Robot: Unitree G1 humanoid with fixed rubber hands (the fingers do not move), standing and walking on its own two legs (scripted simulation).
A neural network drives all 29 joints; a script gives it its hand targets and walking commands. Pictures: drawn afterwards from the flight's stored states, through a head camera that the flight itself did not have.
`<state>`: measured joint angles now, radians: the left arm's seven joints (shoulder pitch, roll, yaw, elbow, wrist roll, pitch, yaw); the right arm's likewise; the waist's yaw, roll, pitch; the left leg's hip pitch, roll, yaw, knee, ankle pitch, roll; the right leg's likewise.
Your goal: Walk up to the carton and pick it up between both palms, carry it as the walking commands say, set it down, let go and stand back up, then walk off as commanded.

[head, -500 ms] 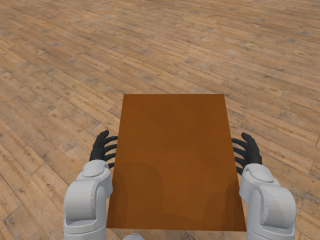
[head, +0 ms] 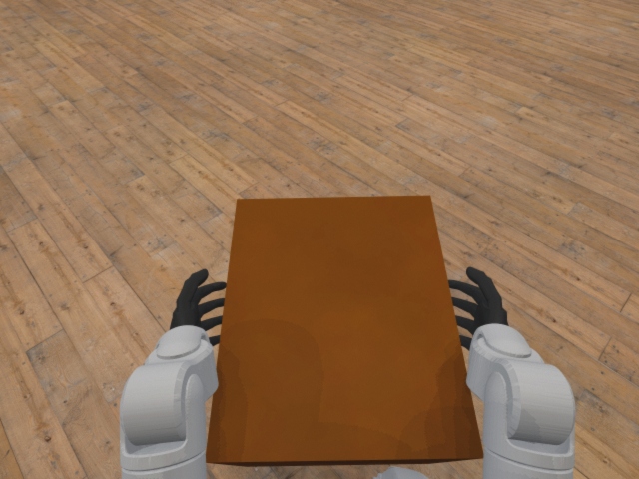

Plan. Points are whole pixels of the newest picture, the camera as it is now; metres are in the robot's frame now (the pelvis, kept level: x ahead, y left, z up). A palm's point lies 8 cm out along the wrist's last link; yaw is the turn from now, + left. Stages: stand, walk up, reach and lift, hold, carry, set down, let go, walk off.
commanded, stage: carry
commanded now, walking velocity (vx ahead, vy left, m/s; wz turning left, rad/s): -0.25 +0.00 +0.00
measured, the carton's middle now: (335, 334) +0.29 +0.01 +0.01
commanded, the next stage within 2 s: none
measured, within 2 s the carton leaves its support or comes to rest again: neither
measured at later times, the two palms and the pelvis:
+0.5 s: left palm out of the picture +0.06 +0.11 +0.11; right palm out of the picture +0.07 -0.21 +0.11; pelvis -0.19 -0.04 +0.01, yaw +1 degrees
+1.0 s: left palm out of the picture -0.14 +0.11 +0.10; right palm out of the picture -0.14 -0.22 +0.09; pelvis -0.39 -0.05 +0.00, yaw -1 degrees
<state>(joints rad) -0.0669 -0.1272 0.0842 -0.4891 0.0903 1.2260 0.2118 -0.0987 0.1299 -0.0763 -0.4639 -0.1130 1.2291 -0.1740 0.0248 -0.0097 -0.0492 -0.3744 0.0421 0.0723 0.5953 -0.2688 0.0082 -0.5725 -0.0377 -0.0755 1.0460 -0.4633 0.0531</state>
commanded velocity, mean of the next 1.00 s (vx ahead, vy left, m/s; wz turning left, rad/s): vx -0.25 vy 0.00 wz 0.00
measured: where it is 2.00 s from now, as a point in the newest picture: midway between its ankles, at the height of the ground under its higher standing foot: outside the picture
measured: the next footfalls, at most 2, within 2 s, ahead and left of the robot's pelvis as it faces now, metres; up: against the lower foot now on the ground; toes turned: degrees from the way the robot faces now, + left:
right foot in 0.12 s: -0.02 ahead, -0.14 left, +0.00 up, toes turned -7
left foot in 0.58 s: -0.26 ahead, +0.08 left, +0.00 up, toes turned +7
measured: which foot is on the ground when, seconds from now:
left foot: down 0.00-0.14, up 0.16-0.56, down 0.58-0.98, up 1.00-1.00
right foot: up 0.00-0.10, down 0.12-0.60, up 0.62-0.94, down 0.96-1.00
